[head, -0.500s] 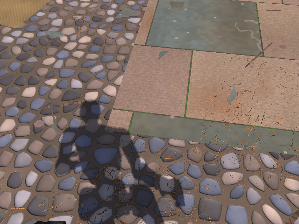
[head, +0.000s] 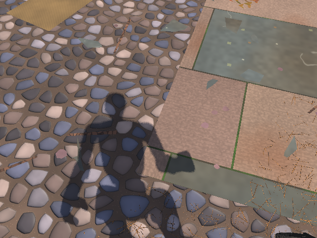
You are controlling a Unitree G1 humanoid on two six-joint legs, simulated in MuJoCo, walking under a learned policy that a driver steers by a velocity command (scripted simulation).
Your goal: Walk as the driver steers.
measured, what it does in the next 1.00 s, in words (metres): walks ahead, turning right: right foot, then left foot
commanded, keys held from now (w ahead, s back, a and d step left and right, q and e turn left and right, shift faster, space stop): w+e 0.10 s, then e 0.70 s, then no key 0.20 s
